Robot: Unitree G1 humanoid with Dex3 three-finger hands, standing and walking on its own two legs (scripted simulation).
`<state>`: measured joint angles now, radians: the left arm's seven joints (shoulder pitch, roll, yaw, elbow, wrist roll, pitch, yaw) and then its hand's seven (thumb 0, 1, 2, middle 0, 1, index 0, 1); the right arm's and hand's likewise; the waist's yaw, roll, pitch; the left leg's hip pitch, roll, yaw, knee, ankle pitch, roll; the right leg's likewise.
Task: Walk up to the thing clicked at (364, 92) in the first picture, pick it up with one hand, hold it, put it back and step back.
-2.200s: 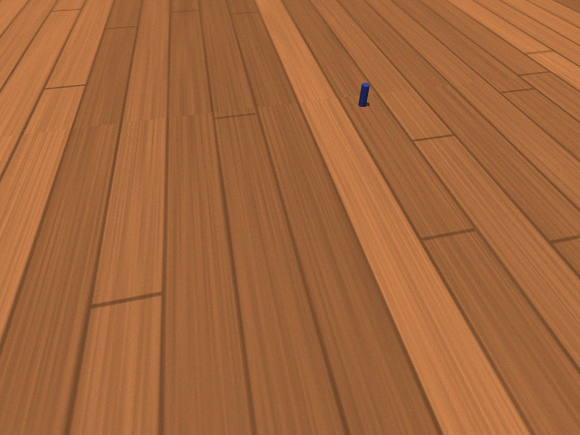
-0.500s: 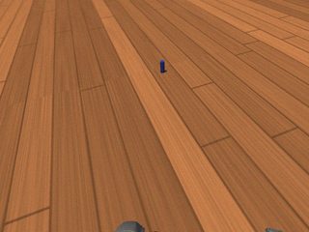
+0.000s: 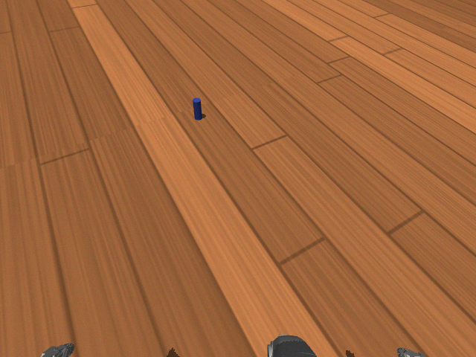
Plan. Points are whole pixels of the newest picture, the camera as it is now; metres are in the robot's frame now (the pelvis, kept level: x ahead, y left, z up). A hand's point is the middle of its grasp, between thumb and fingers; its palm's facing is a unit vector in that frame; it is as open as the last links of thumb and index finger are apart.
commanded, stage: walk up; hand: left
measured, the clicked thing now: (197, 109) +1.60 +0.26 -0.70
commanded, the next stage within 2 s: none
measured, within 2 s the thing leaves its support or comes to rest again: neither
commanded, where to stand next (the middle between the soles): +1.27 +0.05 m, yaw +0 degrees
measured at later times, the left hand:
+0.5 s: hand (137, 263) +0.31 +0.22 -0.12, palm faces +0.01 -0.92 -0.40, open 7.4 cm
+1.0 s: hand (149, 157) +0.63 +0.26 -0.13, palm faces -0.04 -0.93 -0.36, open 7.4 cm
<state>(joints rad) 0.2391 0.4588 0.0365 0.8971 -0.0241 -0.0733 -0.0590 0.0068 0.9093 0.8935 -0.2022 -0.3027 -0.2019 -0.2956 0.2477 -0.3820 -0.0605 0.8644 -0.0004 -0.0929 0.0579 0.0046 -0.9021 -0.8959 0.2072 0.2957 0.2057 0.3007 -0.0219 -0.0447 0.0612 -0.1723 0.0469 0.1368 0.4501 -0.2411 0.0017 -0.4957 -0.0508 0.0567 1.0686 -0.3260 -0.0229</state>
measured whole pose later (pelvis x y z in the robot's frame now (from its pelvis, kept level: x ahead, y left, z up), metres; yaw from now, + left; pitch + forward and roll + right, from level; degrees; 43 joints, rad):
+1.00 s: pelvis +0.54 -0.01 +0.00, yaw +0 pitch -3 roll +2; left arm 0.22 0.44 0.04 0.88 -0.01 -0.06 -0.07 0.00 0.91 0.89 -0.20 -0.30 -0.20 -0.30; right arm 0.30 -0.39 -0.04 0.88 0.00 -0.08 0.06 0.01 -0.90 -0.90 0.21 0.30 0.21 0.30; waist -0.01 -0.05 0.08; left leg -0.10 0.01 0.11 0.45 -0.29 0.02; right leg -0.53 -0.12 -0.01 0.81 -0.23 -0.01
